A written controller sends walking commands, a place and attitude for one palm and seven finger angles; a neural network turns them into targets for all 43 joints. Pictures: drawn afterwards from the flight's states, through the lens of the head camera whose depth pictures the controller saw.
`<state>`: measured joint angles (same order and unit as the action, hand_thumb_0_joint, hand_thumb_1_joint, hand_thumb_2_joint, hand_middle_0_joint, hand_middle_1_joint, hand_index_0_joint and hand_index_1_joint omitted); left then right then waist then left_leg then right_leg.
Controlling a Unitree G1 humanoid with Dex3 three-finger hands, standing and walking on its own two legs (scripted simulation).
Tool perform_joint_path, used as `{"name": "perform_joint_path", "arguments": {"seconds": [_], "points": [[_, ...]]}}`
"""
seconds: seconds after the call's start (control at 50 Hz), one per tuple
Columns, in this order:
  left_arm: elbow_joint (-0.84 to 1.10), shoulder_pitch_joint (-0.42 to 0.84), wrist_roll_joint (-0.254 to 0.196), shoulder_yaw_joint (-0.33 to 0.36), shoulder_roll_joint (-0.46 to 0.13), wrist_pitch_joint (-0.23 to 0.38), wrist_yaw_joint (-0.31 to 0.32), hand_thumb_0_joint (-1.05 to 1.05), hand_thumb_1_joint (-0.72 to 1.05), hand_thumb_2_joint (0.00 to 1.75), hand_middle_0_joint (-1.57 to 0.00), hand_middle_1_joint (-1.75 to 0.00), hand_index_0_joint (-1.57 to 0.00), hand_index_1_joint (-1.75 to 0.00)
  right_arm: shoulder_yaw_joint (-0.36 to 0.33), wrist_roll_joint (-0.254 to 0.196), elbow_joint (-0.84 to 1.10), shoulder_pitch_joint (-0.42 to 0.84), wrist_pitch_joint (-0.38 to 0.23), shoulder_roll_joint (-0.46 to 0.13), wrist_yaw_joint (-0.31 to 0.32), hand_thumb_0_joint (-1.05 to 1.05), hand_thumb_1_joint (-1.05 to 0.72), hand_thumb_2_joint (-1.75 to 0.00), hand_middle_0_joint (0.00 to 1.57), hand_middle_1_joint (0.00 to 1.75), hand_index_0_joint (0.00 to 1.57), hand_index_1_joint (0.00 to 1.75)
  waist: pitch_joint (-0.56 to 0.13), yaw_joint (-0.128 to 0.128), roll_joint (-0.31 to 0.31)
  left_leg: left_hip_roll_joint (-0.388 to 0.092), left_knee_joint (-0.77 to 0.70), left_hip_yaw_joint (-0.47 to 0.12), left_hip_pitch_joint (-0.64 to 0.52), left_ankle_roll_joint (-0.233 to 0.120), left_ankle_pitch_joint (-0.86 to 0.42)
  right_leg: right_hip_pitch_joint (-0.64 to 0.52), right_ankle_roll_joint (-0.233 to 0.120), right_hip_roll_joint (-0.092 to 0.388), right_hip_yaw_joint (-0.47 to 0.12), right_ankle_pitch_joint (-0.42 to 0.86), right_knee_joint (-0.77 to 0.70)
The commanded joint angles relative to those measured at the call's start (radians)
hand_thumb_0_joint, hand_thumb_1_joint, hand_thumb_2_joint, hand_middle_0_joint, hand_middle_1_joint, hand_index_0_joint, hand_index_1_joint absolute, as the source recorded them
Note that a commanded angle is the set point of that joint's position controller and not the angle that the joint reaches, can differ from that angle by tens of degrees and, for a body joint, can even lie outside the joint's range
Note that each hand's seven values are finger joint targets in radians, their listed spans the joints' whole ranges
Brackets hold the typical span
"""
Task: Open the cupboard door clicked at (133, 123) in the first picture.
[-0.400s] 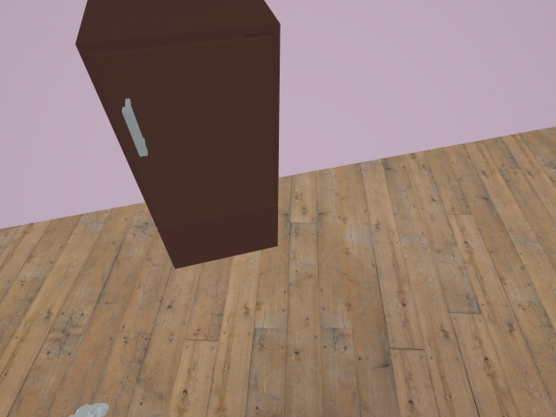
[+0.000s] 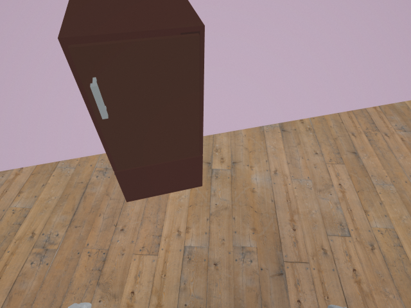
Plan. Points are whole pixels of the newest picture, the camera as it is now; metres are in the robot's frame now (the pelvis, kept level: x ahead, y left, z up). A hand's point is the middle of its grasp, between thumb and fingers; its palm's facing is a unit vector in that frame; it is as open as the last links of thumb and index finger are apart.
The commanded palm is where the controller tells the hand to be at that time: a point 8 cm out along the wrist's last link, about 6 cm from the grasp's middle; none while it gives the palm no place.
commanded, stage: stand and wait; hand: left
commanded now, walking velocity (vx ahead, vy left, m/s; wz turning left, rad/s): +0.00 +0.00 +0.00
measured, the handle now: (99, 98) +0.74 +0.41 -0.04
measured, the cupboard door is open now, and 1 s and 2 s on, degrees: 0 0 0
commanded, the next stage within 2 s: look at it before walking up in 0.42 s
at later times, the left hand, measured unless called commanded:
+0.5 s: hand out of the picture +0.06 +0.24 -0.15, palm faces -0.02 -0.94 -0.34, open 7.4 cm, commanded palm none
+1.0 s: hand out of the picture +0.05 +0.24 -0.15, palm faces -0.02 -0.94 -0.34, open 7.4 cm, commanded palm none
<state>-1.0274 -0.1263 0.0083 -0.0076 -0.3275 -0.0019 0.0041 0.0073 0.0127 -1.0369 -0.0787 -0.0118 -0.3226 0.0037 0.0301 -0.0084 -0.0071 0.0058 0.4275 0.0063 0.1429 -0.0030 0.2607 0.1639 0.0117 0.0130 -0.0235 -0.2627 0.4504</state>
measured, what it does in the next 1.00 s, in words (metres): stands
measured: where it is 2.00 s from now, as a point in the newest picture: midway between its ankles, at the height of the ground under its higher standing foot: outside the picture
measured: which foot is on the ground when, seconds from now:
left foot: down 0.00-1.00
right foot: down 0.00-1.00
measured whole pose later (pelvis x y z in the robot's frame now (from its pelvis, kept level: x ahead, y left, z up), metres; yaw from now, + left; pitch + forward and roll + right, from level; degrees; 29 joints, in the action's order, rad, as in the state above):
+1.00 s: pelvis -0.02 -0.01 +0.00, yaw +0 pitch -2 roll +0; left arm -1.10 -0.14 0.01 0.00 -0.34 0.01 0.00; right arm 0.01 0.01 -1.12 -0.12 -0.01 -0.33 0.00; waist 0.04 0.00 0.00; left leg -0.01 0.36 0.01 0.14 0.01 0.19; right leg 0.16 0.00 0.00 -0.02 -0.19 0.38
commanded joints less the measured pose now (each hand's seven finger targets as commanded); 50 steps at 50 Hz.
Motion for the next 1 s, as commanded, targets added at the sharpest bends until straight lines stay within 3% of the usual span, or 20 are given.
{"name": "perform_joint_path", "arguments": {"seconds": [0.0, 0.16, 0.32, 0.48, 0.62, 0.74, 0.98], "points": [[0.058, 0.044, 0.003, 0.046, -0.211, 0.027, 0.011, 0.00, 0.90, 0.90, -0.20, -0.30, -0.20, -0.30, -0.050, -0.001, 0.051, 0.043, -0.021, -0.205, 0.015, 0.00, -0.90, -0.90, 0.20, 0.30, 0.20, 0.30, -0.099, 0.009, 0.000, -0.116, -0.061, -0.079, -0.036, -0.031, -0.248, -0.028, -0.043, 0.103, -0.075, 0.268, -0.063], [0.026, 0.035, 0.000, 0.045, -0.215, 0.030, 0.010, 0.00, 0.90, 0.90, -0.20, -0.30, -0.20, -0.30, -0.047, -0.003, 0.012, 0.027, -0.022, -0.210, 0.015, 0.00, -0.90, -0.90, 0.20, 0.30, 0.20, 0.30, -0.093, 0.007, -0.002, -0.119, -0.080, -0.083, -0.042, -0.027, -0.225, -0.037, -0.044, 0.109, -0.082, 0.259, -0.090], [0.011, 0.044, 0.001, 0.043, -0.217, 0.027, 0.008, 0.00, 0.90, 0.90, -0.20, -0.30, -0.20, -0.30, -0.043, -0.003, -0.010, 0.011, -0.019, -0.211, 0.011, 0.00, -0.90, -0.90, 0.20, 0.30, 0.20, 0.30, -0.042, 0.009, -0.003, -0.117, -0.115, -0.094, -0.008, -0.024, -0.127, -0.004, -0.042, 0.101, -0.096, 0.127, -0.128], [0.005, 0.041, 0.002, 0.043, -0.215, 0.030, 0.009, 0.00, 0.90, 0.90, -0.20, -0.30, -0.20, -0.30, -0.044, -0.004, -0.019, 0.005, -0.022, -0.212, 0.010, 0.00, -0.90, -0.90, 0.20, 0.30, 0.20, 0.30, -0.063, 0.008, 0.002, -0.122, -0.117, -0.096, -0.022, -0.024, -0.147, -0.009, -0.041, 0.102, -0.095, 0.143, -0.131], [0.003, 0.045, 0.004, 0.042, -0.214, 0.027, 0.006, 0.00, 0.90, 0.90, -0.20, -0.30, -0.20, -0.30, -0.043, -0.002, -0.021, 0.001, -0.022, -0.211, 0.009, 0.00, -0.90, -0.90, 0.20, 0.30, 0.20, 0.30, -0.029, 0.009, -0.002, -0.118, -0.133, -0.100, -0.001, -0.023, -0.089, 0.021, -0.039, 0.097, -0.104, 0.069, -0.147], [0.001, 0.036, 0.003, 0.043, -0.212, 0.030, 0.006, 0.00, 0.90, 0.90, -0.20, -0.30, -0.20, -0.30, -0.043, -0.003, -0.022, -0.001, -0.026, -0.213, 0.010, 0.00, -0.90, -0.90, 0.20, 0.30, 0.20, 0.30, -0.058, 0.009, 0.009, -0.123, -0.128, -0.098, -0.019, -0.023, -0.123, 0.008, -0.039, 0.099, -0.099, 0.111, -0.139], [-0.005, 0.032, 0.004, 0.042, -0.216, 0.032, 0.007, 0.00, 0.90, 0.90, -0.20, -0.30, -0.20, -0.30, -0.042, -0.005, -0.025, 0.002, -0.022, -0.213, 0.010, 0.00, -0.90, -0.90, 0.20, 0.30, 0.20, 0.30, -0.053, 0.010, -0.002, -0.123, -0.123, -0.095, -0.025, -0.022, -0.139, 0.007, -0.040, 0.100, -0.104, 0.140, -0.145]]}}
